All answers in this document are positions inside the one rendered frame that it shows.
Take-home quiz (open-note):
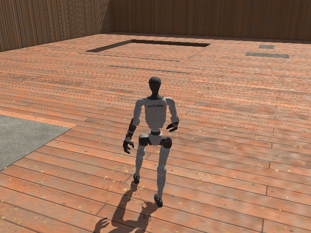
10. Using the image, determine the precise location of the left robot upper arm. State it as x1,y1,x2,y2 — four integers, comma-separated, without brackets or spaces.
132,98,145,126

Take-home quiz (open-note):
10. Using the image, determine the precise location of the right robot thigh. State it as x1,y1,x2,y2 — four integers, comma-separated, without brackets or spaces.
157,136,172,175

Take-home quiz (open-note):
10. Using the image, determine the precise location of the right robot hand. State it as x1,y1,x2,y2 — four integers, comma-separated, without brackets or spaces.
166,123,178,132

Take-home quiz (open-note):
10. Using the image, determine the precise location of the robot right forearm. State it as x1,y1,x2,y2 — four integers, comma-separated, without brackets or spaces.
172,116,179,127

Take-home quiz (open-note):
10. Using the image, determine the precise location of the robot right shin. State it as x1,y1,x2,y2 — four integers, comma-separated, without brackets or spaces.
157,166,167,200

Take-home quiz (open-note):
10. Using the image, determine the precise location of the robot left forearm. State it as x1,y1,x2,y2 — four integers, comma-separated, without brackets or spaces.
125,118,136,142

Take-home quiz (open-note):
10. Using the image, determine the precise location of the right robot upper arm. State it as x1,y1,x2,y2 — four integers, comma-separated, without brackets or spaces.
165,97,178,123

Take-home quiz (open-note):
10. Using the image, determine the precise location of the left robot hand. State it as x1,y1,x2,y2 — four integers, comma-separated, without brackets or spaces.
123,140,134,154

